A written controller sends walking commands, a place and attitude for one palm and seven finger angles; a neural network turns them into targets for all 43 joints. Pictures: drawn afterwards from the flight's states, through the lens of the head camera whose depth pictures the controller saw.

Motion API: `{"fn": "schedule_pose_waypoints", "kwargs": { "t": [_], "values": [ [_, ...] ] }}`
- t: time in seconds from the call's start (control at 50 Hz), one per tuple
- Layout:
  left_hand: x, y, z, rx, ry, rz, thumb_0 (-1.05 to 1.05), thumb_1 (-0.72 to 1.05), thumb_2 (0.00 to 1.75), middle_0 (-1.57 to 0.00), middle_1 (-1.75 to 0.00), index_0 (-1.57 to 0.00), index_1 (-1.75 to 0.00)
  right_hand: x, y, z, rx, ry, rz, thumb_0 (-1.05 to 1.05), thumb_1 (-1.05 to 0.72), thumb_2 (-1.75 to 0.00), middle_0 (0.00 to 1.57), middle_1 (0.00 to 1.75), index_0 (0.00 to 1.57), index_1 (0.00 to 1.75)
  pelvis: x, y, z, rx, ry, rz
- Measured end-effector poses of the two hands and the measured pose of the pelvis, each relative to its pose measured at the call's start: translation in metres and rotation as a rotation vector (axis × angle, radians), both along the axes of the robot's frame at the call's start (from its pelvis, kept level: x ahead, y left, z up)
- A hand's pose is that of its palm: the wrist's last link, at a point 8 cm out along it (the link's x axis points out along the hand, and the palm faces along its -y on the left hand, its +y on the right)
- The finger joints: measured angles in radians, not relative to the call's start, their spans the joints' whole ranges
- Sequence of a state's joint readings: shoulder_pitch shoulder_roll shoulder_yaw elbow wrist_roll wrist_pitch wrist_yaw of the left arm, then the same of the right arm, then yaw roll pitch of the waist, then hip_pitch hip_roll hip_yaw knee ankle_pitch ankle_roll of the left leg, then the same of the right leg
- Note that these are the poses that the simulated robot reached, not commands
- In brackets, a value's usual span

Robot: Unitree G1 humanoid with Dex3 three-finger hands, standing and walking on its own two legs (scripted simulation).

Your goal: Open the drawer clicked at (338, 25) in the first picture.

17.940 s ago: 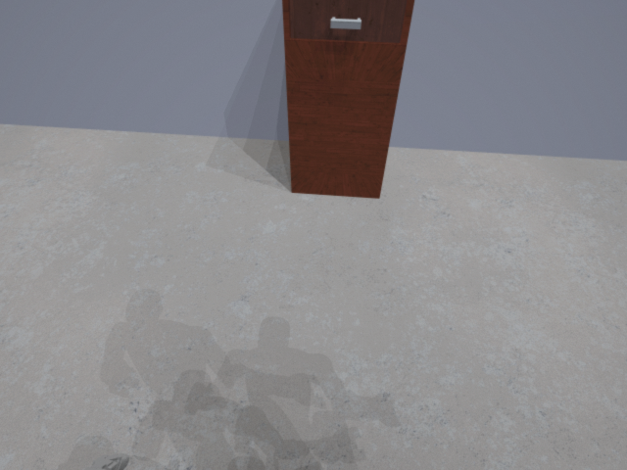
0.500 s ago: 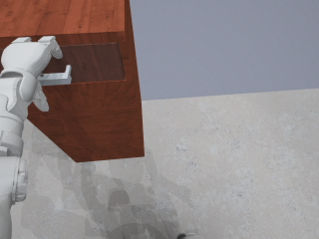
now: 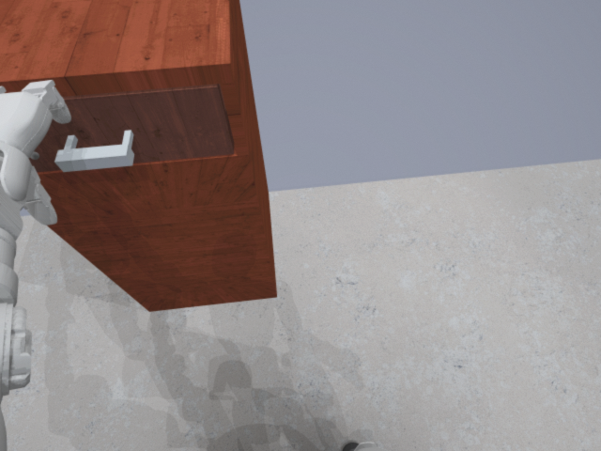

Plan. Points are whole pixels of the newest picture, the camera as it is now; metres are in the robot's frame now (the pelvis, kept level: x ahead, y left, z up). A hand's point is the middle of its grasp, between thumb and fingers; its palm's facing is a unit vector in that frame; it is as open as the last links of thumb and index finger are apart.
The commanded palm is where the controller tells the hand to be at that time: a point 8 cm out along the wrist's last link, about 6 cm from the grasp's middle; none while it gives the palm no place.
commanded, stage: re-aim the fingers above the handle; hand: left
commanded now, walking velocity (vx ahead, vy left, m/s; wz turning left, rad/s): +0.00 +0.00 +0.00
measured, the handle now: (98, 148) +0.54 +0.31 +0.05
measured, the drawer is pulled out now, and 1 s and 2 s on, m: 0.00 0.00 0.00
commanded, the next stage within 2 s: lower the fingers behind the handle in 0.82 s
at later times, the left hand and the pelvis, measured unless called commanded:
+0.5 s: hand (40, 158) +0.46 +0.33 +0.11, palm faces -0.13 +0.04 -0.99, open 13.7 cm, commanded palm +0.46 +0.30 +0.16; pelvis -0.01 +0.00 +0.00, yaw +0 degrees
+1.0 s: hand (68, 146) +0.48 +0.30 +0.12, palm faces -0.10 +0.02 -0.99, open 13.6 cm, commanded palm +0.46 +0.31 +0.15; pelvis -0.01 -0.01 +0.00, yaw -1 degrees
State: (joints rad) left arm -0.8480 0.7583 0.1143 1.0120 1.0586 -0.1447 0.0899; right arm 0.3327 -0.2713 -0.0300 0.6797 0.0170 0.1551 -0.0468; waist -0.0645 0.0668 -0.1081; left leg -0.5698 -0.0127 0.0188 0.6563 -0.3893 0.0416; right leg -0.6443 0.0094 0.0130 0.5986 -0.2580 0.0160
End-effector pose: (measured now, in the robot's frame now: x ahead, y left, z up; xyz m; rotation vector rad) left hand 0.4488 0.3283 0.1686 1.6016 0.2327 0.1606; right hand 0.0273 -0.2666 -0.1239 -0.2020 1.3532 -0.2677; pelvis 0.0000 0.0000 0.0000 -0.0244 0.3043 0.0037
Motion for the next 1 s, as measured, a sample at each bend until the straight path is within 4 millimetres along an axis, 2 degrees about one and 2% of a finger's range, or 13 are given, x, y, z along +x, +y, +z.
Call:
{"fn": "schedule_pose_waypoints", "kwargs": {
  "t": [0.08,0.16,0.26,0.36,0.42,0.48,0.54,0.6,0.7,0.78,0.84,0.9,1.0],
  "values": [
    [-0.016,0.002,-0.011,0.002,0.095,-0.026,0.00,-0.49,0.30,-0.31,-1.20,-0.32,-1.20,0.006,-0.003,0.003,-0.012,0.012,0.026,0.00,-0.90,-0.89,0.21,0.30,0.21,0.30,0.001,0.001,0.002,-0.004,-0.014,0.025],
    [-0.019,-0.028,-0.020,-0.060,0.102,-0.182,-0.01,-0.49,0.30,-0.31,-1.20,-0.32,-1.20,0.016,-0.008,0.009,-0.050,0.003,0.056,0.00,-0.90,-0.89,0.21,0.30,0.21,0.30,-0.001,0.000,0.002,-0.007,-0.035,0.052],
    [-0.003,-0.055,-0.013,-0.095,-0.036,-0.281,0.00,-0.49,0.30,-0.32,-1.20,-0.33,-1.20,0.025,-0.014,0.014,-0.087,-0.061,0.061,0.00,-0.90,-0.89,0.21,0.30,0.21,0.30,-0.006,-0.001,-0.002,-0.006,-0.024,0.051],
    [0.014,-0.035,0.008,-0.034,-0.152,-0.124,0.00,-0.49,0.30,-0.32,-1.20,-0.32,-1.20,0.020,-0.013,0.007,-0.063,-0.075,0.049,0.00,-0.90,-0.89,0.20,0.30,0.21,0.30,-0.011,-0.001,-0.006,-0.003,0.004,0.023],
    [0.012,-0.019,0.012,0.001,-0.097,-0.015,0.00,-0.49,0.30,-0.31,-1.20,-0.33,-1.21,0.009,-0.007,0.000,-0.021,-0.045,0.031,0.00,-0.90,-0.89,0.20,0.30,0.20,0.30,-0.010,-0.001,-0.004,-0.001,0.008,0.008],
    [0.004,-0.010,0.005,0.021,0.035,0.049,0.00,-0.49,0.30,-0.31,-1.20,-0.33,-1.22,-0.002,-0.001,-0.003,0.008,-0.014,0.005,0.00,-0.90,-0.89,0.20,0.30,0.21,0.30,-0.007,-0.001,-0.001,0.000,-0.001,0.004],
    [-0.003,-0.014,-0.010,-0.007,0.148,0.011,0.00,-0.49,0.30,-0.31,-1.20,-0.33,-1.21,-0.011,0.002,-0.001,0.008,0.012,-0.008,0.00,-0.90,-0.89,0.21,0.30,0.21,0.30,-0.006,-0.002,0.002,0.000,-0.019,0.013],
    [-0.005,-0.032,-0.021,-0.048,0.180,-0.118,0.00,-0.49,0.30,-0.31,-1.20,-0.33,-1.21,-0.016,0.000,0.004,-0.020,0.032,-0.003,0.00,-0.90,-0.89,0.21,0.30,0.21,0.30,-0.006,-0.004,0.002,-0.001,-0.032,0.030],
    [0.005,-0.062,-0.014,-0.082,0.014,-0.303,0.00,-0.49,0.30,-0.32,-1.20,-0.33,-1.20,-0.018,-0.011,0.009,-0.073,0.029,0.005,0.00,-0.90,-0.89,0.21,0.30,0.21,0.30,-0.008,-0.005,-0.003,-0.003,-0.011,0.037],
    [0.019,-0.054,0.005,-0.068,-0.139,-0.227,0.00,-0.49,0.30,-0.33,-1.20,-0.33,-1.20,-0.018,-0.018,0.004,-0.072,0.026,0.013,0.00,-0.90,-0.89,0.21,0.30,0.21,0.30,-0.010,-0.005,-0.007,-0.002,0.017,0.027],
    [0.023,-0.058,0.009,-0.038,-0.153,-0.190,0.00,-0.49,0.30,-0.39,-1.25,-0.35,-1.23,-0.017,-0.018,-0.002,-0.044,0.030,0.017,0.00,-0.90,-0.89,0.20,0.30,0.21,0.30,-0.012,-0.005,-0.008,0.000,0.025,0.017],
    [0.024,-0.061,0.013,-0.019,-0.115,-0.122,0.00,-0.49,0.30,-0.39,-1.25,-0.37,-1.27,-0.016,-0.014,-0.006,-0.013,0.020,0.006,0.00,-0.90,-0.89,0.20,0.30,0.20,0.30,-0.013,-0.006,-0.006,0.006,0.019,0.002],
    [0.015,-0.040,0.003,-0.007,0.048,0.030,0.00,-0.49,0.30,-0.35,-1.23,-0.35,-1.25,-0.013,-0.010,-0.003,0.005,-0.031,-0.039,0.00,-0.90,-0.89,0.21,0.30,0.21,0.30,-0.014,-0.010,-0.001,0.014,-0.004,-0.015]
  ]
}}
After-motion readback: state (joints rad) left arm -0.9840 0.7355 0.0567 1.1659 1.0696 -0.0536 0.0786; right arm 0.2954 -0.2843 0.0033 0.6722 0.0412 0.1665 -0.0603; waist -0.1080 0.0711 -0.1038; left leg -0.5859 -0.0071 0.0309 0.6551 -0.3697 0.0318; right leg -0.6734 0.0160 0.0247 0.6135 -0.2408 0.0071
